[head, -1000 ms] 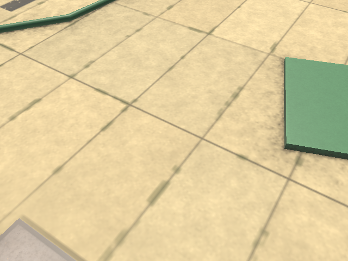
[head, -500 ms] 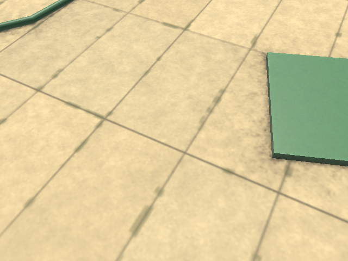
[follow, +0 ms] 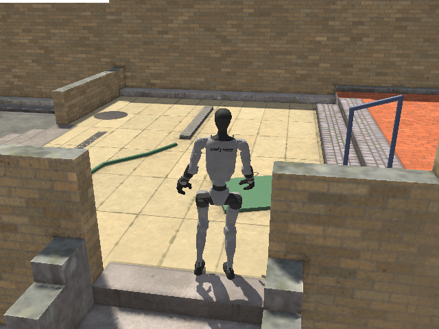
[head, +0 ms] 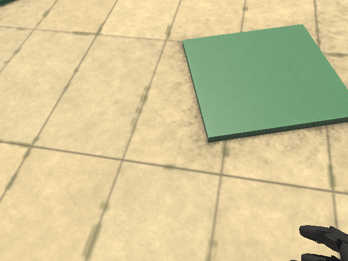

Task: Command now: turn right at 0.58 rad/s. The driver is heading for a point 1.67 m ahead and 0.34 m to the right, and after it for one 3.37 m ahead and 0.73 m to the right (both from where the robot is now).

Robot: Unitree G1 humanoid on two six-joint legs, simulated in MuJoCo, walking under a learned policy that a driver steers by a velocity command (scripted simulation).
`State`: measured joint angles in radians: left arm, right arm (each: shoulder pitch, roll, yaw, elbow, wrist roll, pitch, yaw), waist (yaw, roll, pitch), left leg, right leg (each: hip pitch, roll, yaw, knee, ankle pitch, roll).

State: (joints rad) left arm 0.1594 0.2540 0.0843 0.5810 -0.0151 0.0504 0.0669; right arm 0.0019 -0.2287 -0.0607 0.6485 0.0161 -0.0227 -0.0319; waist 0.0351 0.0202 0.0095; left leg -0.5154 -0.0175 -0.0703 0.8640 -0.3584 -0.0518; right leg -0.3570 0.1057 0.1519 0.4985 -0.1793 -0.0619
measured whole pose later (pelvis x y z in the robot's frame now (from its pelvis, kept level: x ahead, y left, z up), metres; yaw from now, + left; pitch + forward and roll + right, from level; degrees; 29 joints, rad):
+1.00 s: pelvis -0.06 -0.04 +0.00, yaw -29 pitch +2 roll +1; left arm 0.15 0.22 0.04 0.63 0.01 0.00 0.01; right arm 0.14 -0.24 -0.07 0.69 -0.02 -0.01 -0.03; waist 0.01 0.01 -0.02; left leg -0.36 0.03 -0.02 0.72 -0.35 -0.06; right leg -0.30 0.07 0.11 0.51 -0.23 -0.06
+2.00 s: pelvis +0.35 -0.25 -0.01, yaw -27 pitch +3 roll -3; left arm 0.34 0.28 0.07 0.83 -0.01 -0.08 0.00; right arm 0.07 -0.24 -0.02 0.68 0.03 -0.06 0.03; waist 0.06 0.05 0.01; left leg -0.67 0.08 0.00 0.63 0.02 0.06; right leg 0.05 0.06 -0.11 0.24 -0.36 -0.02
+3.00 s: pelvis +0.71 -0.36 -0.01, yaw +8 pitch +1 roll -2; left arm 0.10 0.31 0.07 0.77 0.00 0.01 0.02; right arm 0.19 -0.30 -0.07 0.57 0.01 0.06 -0.01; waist 0.01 -0.02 0.05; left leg -0.33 0.03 0.01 0.60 -0.31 0.02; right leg -0.36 -0.11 -0.17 0.60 -0.29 0.04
